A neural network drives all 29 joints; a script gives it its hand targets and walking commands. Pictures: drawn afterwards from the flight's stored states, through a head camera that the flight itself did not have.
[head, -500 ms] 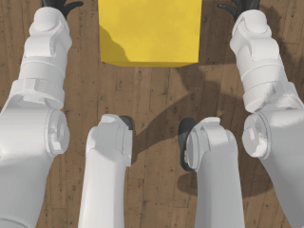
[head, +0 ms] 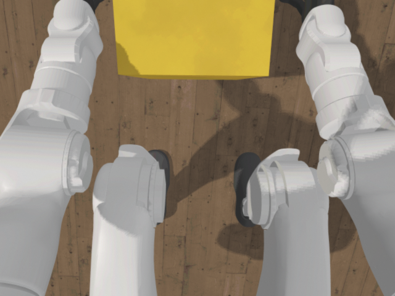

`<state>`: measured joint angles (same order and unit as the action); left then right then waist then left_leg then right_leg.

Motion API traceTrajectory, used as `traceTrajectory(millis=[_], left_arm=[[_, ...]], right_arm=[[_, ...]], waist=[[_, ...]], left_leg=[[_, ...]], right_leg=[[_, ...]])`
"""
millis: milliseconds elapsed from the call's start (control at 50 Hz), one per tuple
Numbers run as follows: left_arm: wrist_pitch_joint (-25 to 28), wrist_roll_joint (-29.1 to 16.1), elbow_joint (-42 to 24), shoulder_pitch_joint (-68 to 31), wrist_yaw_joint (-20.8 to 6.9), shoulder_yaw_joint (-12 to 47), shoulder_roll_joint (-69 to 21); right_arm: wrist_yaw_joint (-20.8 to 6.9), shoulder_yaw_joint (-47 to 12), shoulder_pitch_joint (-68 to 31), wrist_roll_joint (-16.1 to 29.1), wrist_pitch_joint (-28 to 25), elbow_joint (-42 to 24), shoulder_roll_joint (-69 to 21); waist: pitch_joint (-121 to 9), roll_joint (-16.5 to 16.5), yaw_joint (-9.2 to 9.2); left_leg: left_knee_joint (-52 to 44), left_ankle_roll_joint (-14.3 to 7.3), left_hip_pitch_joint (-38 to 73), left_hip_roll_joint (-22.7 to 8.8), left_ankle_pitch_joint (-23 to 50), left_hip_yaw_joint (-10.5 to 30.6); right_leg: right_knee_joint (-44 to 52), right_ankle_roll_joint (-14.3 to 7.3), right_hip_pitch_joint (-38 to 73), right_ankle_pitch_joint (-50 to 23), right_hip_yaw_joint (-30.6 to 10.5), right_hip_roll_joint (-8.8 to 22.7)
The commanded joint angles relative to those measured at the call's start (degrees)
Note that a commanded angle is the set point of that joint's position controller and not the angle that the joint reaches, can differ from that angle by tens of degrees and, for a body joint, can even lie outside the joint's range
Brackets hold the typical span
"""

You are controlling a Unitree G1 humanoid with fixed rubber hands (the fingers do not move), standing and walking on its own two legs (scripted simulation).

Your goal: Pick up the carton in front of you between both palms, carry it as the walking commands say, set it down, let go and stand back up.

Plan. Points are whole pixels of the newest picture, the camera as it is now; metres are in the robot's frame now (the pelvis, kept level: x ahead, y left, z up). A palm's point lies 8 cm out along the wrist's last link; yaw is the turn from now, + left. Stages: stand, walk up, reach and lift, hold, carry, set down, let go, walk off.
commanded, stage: reach and lift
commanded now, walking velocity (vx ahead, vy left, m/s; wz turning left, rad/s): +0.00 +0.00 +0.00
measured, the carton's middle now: (193, 20) +0.53 +0.04 -0.24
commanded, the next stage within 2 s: none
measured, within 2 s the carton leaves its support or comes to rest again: leaves its support in 0.54 s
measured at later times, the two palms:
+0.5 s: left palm out of the picture +0.53 +0.18 -0.17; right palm (298, 3) +0.54 -0.12 -0.17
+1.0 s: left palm out of the picture +0.48 +0.18 +0.02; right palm out of the picture +0.49 -0.12 +0.03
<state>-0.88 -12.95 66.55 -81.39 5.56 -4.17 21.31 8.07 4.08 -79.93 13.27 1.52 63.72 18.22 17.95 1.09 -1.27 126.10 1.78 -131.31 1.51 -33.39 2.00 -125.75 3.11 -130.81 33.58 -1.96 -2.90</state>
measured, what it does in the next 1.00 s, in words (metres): rises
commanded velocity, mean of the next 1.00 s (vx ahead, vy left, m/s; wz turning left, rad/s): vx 0.00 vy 0.00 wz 0.00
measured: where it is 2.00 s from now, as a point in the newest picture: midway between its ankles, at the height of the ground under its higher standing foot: (201, 200)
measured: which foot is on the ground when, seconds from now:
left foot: down 0.00-1.00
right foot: down 0.00-1.00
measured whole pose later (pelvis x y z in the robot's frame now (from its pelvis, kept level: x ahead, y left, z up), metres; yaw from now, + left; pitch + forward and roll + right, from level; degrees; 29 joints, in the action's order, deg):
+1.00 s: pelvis -0.01 +0.00 +0.09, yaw +1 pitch +42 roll -1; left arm -19.4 11.4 47.8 -64.8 2.9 -25.9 4.6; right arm 4.4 28.8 -63.5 -11.8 18.6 44.9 0.2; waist -6.9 1.1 -0.7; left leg 106.9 4.0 -120.8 6.1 -28.1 5.1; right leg -107.1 4.3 -119.9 29.4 -4.5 -6.9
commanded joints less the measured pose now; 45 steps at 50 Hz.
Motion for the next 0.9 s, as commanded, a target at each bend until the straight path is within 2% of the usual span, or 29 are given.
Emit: traceTrajectory(millis=[0, 140, 180, 220, 240, 300, 360, 400, 460, 540, 620, 680, 720, 780, 820, 880], left_arm=[[1.0, 0.6, -4.4, -13.1, -0.2, -1.0, 6.0], [1.0, -0.9, -5.3, -18.6, -0.5, 2.6, 1.0], [0.9, 0.1, -3.9, -19.3, -0.3, 1.7, -0.1], [0.9, 0.2, -3.4, -21.1, -0.8, 2.6, -4.2], [0.7, -0.3, -5.7, -25.2, -2.3, 6.1, -13.7], [-1.1, 1.3, -5.6, -34.6, -8.7, 9.5, -38.7], [-3.8, 4.1, -8.7, -35.1, -13.6, 7.6, -50.3], [-5.0, 4.5, -11.0, -34.4, -15.2, 7.3, -54.6], [-6.0, 3.2, -16.4, -34.5, -16.0, 9.3, -59.4], [-7.4, 0.3, -28.1, -36.8, -15.0, 14.8, -64.1], [-10.3, 0.7, -35.9, -33.6, -13.7, 18.2, -69.2], [-13.1, 2.7, -36.2, -28.7, -13.4, 18.1, -72.6], [-14.7, 5.0, -32.1, -24.9, -14.0, 16.0, -74.6], [-16.5, 10.2, -23.6, -21.1, -15.5, 10.2, -75.8], [-17.1, 13.3, -20.5, -20.7, -16.3, 6.2, -75.9], [-17.2, 16.0, -19.1, -20.9, -16.8, 2.7, -76.2]], right_arm=[[0.0, 1.2, -13.1, -0.7, -1.1, -4.1, 5.0], [0.2, -1.9, -18.1, 0.3, -1.1, -4.7, -1.0], [0.5, -1.4, -19.2, -0.9, -1.1, -4.4, -1.9], [0.6, -0.5, -20.5, -2.8, -1.1, -3.9, -4.1], [-0.8, -3.4, -24.4, -2.4, -0.9, -5.8, -13.7], [-7.3, -6.2, -33.0, -5.2, 0.8, -5.6, -38.4], [-12.7, -4.9, -34.1, -8.0, 3.6, -7.1, -50.8], [-14.4, -4.4, -33.5, -8.6, 4.7, -9.0, -54.6], [-15.2, -6.8, -34.6, -6.7, 5.7, -14.2, -59.6], [-14.6, -13.0, -35.1, -1.6, 6.9, -22.5, -67.4], [-14.0, -17.6, -33.7, -1.1, 9.8, -30.6, -72.2], [-14.0, -17.4, -30.9, -3.6, 12.0, -32.7, -73.2], [-14.4, -14.9, -27.7, -6.3, 13.4, -29.4, -73.9], [-15.3, -7.9, -23.7, -12.1, 15.1, -22.0, -73.8], [-15.8, -3.7, -22.9, -15.5, 15.7, -19.2, -73.4], [-16.3, -0.5, -23.2, -18.2, 15.9, -17.6, -73.7]], waist=[[-65.8, -0.8, -0.43], [-65.5, -0.5, -1.01], [-64.8, -0.2, -1.24], [-64.0, -0.6, 0.52], [-64.7, -0.7, 0.16], [-61.4, -0.8, 0.16], [-59.4, 0.0, -0.02], [-60.6, 0.0, 0.31], [-69.1, 0.1, -0.41], [-90.5, -0.2, -2.04], [-105.5, -2.2, -2.94], [-103.2, -2.7, -2.13], [-94.1, -2.3, -1.21], [-78.9, -2.0, 0.22], [-74.8, -1.9, 0.65], [-74.8, -2.0, 0.55]], left_leg=[[-10.1, 0.8, 33.3, -0.2, 20.6, -3.3], [-11.2, 0.6, 32.7, 0.3, 17.5, -3.4], [-11.6, 0.6, 32.8, 0.6, 16.6, -3.2], [-11.6, 0.5, 33.2, 1.1, 16.3, -2.8], [-11.4, 0.2, 34.2, 1.7, 16.8, -2.6], [-10.4, 0.1, 31.5, 3.5, 15.6, -3.5], [-9.7, -0.7, 28.8, 4.7, 14.7, -4.8], [-9.2, -1.0, 28.7, 4.9, 16.7, -5.2], [-8.5, -1.0, 32.6, 5.2, 22.9, -5.6], [-8.2, -0.5, 43.8, 5.8, 32.8, -6.6], [-10.6, 0.3, 53.8, 6.6, 36.6, -7.2], [-14.3, 0.6, 52.3, 7.4, 30.8, -7.7], [-17.2, 0.4, 46.3, 7.7, 23.3, -7.7], [-22.0, 0.0, 38.1, 7.6, 11.7, -7.4], [-24.7, -0.1, 36.2, 7.6, 8.1, -7.4], [-27.8, -0.3, 37.5, 7.9, 7.5, -7.4]], right_leg=[[8.8, 0.0, 31.6, -19.2, 4.3, -0.4], [9.7, -0.4, 33.2, -16.7, 3.9, -1.0], [9.9, -0.3, 33.5, -15.9, 4.1, -1.3], [10.3, -0.5, 33.5, -15.7, 4.3, -1.8], [10.2, -0.9, 33.6, -16.2, 4.0, -2.5], [9.0, -1.3, 32.1, -15.4, 4.5, -4.1], [8.3, -1.8, 30.2, -14.6, 5.9, -5.1], [7.9, -2.0, 29.8, -16.8, 6.4, -5.3], [7.0, -2.2, 32.4, -22.1, 6.9, -5.5], [6.2, -1.6, 40.7, -30.5, 7.4, -6.2], [8.7, -0.8, 43.0, -31.4, 8.3, -7.4], [12.5, -0.9, 41.6, -25.3, 8.6, -8.0], [15.6, -1.1, 38.2, -19.0, 8.4, -8.0], [20.8, -1.7, 33.1, -9.4, 8.1, -7.7], [23.6, -2.0, 32.5, -6.6, 7.9, -7.6], [26.8, -2.1, 34.0, -6.3, 7.6, -7.8]])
